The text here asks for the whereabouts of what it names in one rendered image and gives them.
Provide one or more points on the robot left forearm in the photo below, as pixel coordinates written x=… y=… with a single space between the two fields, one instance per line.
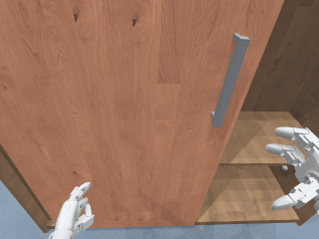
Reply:
x=62 y=234

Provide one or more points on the right robot hand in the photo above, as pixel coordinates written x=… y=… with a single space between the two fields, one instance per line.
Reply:
x=308 y=188

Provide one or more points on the left robot hand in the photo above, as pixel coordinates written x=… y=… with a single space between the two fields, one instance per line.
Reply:
x=71 y=209

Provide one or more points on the handle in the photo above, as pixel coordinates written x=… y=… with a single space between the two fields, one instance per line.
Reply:
x=236 y=60

